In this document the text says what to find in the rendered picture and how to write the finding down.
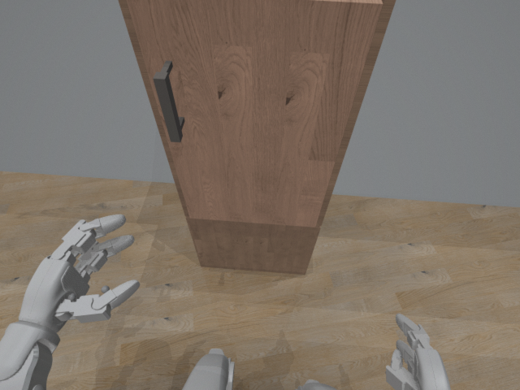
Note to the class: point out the robot left forearm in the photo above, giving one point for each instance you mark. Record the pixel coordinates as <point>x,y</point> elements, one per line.
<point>26,356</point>

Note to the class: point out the cupboard door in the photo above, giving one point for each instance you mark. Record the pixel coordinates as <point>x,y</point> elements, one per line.
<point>265,88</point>

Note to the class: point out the handle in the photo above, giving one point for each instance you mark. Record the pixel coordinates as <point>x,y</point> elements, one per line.
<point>167,102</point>

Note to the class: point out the left robot thigh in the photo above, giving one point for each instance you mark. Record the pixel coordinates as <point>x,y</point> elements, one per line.
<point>212,372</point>

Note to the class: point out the robot left shin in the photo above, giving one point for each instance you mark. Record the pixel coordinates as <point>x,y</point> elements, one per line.
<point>216,351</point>

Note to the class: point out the robot right hand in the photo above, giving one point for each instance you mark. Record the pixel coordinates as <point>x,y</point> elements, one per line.
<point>426,369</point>

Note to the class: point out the robot left hand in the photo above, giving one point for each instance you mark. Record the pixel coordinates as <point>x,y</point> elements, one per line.
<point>46,298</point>

